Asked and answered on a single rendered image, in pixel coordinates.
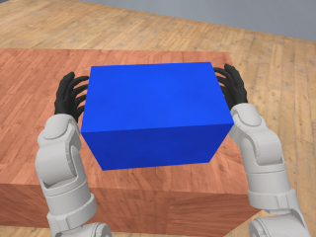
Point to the pedestal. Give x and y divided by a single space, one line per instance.
201 199

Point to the robot left hand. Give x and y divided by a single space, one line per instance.
66 102

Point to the right robot forearm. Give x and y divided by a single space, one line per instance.
263 161

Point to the robot right hand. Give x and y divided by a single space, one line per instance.
233 89

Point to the left robot forearm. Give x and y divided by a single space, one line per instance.
62 176

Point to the robot right upper arm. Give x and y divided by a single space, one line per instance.
285 225

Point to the carton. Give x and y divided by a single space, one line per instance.
153 115

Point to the robot left upper arm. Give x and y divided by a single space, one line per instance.
96 229

